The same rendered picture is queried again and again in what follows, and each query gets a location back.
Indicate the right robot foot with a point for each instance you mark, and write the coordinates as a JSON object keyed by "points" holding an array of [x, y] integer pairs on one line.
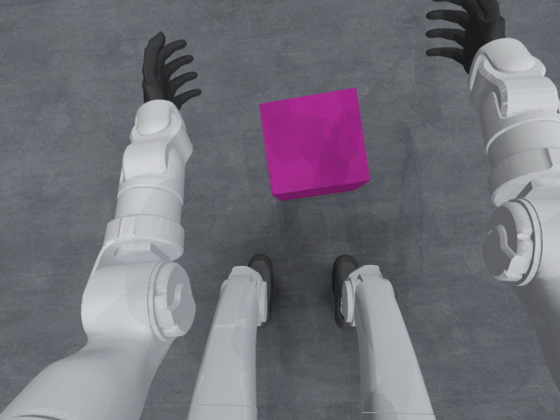
{"points": [[342, 267]]}

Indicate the right robot hand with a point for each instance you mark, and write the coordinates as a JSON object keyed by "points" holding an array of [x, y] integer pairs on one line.
{"points": [[482, 23]]}

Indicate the robot right shin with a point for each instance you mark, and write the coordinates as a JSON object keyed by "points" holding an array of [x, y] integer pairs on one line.
{"points": [[365, 270]]}

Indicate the left robot hand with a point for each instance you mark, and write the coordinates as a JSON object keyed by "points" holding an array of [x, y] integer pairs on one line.
{"points": [[156, 74]]}

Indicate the right robot upper arm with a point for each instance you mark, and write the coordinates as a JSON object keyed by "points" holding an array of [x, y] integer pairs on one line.
{"points": [[522, 247]]}

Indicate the robot left forearm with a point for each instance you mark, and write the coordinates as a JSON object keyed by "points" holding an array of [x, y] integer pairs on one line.
{"points": [[151, 191]]}

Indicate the left robot upper arm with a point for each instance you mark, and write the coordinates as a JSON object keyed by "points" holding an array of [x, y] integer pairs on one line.
{"points": [[132, 313]]}

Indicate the robot right forearm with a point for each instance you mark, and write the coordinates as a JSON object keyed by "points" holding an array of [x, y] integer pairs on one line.
{"points": [[519, 112]]}

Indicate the carton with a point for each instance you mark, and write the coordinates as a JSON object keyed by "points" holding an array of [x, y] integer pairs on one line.
{"points": [[314, 145]]}

